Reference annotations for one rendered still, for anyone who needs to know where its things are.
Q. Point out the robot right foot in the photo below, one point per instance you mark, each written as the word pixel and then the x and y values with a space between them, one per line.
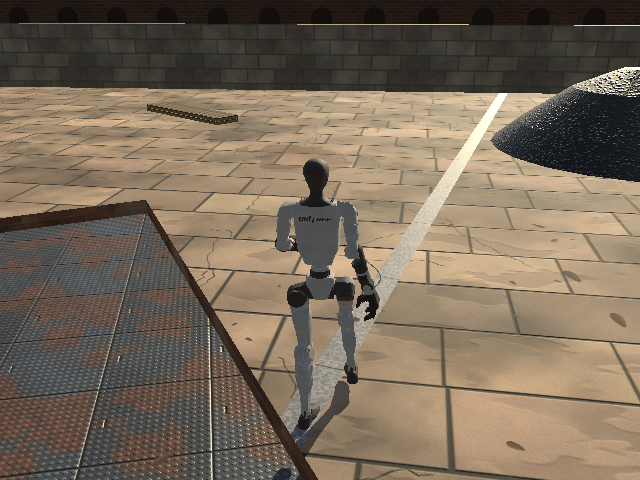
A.
pixel 352 376

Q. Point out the robot right hand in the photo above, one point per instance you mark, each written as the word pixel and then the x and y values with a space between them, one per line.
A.
pixel 373 304

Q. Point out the robot left upper arm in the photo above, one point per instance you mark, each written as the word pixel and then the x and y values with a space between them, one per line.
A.
pixel 284 222

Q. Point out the robot right forearm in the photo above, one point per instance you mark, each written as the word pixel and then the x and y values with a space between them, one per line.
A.
pixel 362 273

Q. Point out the robot left forearm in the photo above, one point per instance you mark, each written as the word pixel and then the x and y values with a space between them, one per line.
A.
pixel 292 245

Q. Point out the robot right upper arm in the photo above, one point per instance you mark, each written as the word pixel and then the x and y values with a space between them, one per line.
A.
pixel 351 228

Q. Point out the humanoid robot head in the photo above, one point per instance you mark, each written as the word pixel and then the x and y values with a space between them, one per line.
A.
pixel 316 173

